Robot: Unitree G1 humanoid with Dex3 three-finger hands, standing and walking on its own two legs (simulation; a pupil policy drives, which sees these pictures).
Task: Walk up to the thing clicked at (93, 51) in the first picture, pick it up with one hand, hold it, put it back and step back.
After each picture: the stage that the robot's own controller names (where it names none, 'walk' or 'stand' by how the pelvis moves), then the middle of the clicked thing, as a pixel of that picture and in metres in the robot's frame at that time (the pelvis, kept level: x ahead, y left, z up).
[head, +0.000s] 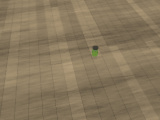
stand; (95, 51) +1.27 -0.12 -0.72
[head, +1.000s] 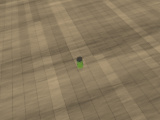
walk; (79, 62) +1.17 +0.16 -0.70
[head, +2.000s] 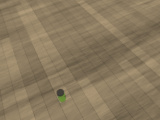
walk; (61, 95) +0.70 +0.28 -0.72
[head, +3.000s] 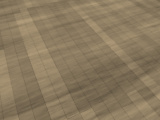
walk; out of the picture +0.43 +0.18 -0.70
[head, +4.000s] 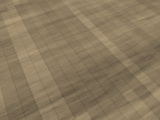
stand; out of the picture +0.34 +0.21 -0.71
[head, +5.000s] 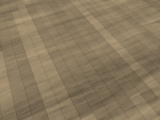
stand; out of the picture +0.34 +0.19 -0.72
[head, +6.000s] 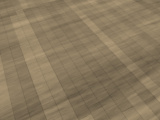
stand; out of the picture +0.36 +0.20 -0.73
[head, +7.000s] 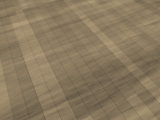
stand; out of the picture +0.35 +0.21 -0.73
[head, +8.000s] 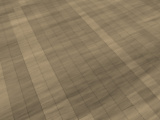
go down; out of the picture +0.34 +0.20 -0.72
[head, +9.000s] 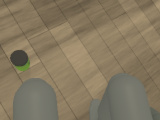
go down; (21, 61) +0.43 +0.22 -0.30
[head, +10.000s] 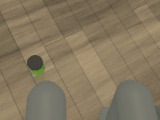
close in; (36, 65) +0.42 +0.21 -0.31
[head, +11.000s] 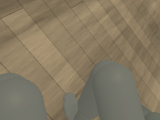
close in; out of the picture +0.42 +0.25 -0.22
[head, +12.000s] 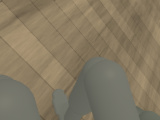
close; out of the picture +0.41 +0.27 -0.22
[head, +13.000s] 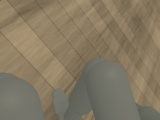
lift; out of the picture +0.39 +0.26 -0.23
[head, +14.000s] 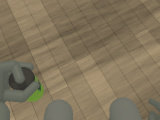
lift; (28, 85) +0.32 +0.20 -0.03
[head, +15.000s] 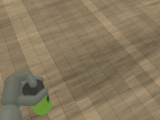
hold; (38, 97) +0.31 +0.17 -0.03
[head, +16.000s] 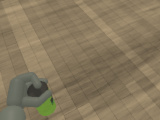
hold; (42, 99) +0.31 +0.16 -0.03
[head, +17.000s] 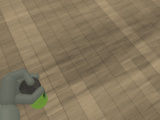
crouch; (34, 93) +0.33 +0.18 -0.08
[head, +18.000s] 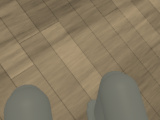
lower; (27, 111) +0.25 +0.16 -0.28
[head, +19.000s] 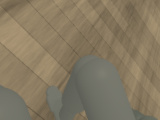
lower; out of the picture +0.13 +0.33 -0.26
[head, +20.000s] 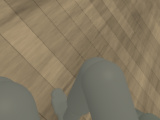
lower; out of the picture +0.00 +0.56 -0.25
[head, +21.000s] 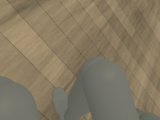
lower; out of the picture -0.12 +0.78 -0.25
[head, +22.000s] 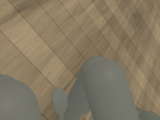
lower; out of the picture -0.23 +1.00 -0.25
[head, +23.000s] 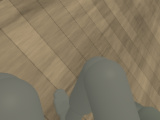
open; out of the picture -0.33 +1.22 -0.25
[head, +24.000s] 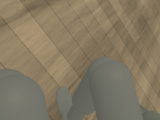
stand; out of the picture -0.45 +1.42 -0.25
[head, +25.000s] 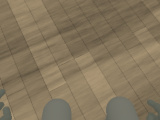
walk; out of the picture -0.19 +1.75 -0.49
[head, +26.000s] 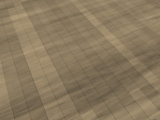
stand; out of the picture -0.23 +1.96 -0.69
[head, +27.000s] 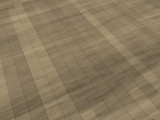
stand; out of the picture -0.27 +2.16 -0.69
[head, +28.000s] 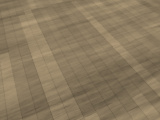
stand; out of the picture -0.28 +2.35 -0.74
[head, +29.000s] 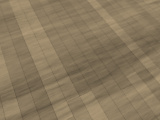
walk; out of the picture -0.30 +2.49 -0.73
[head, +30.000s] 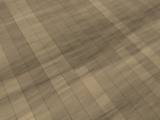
walk; out of the picture -0.45 +2.59 -0.73
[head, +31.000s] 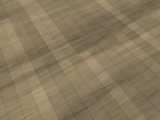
walk; out of the picture -0.14 +2.86 -0.73
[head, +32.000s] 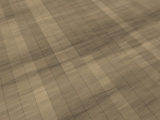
stand; out of the picture +0.05 +3.00 -0.74
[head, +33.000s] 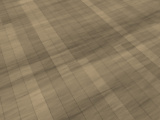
stand; out of the picture +0.01 +3.17 -0.75
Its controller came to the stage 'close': yes
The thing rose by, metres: 0.70
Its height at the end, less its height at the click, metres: -0.02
